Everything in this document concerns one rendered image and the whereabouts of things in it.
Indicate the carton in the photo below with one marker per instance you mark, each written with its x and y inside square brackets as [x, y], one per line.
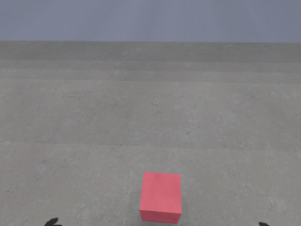
[161, 197]

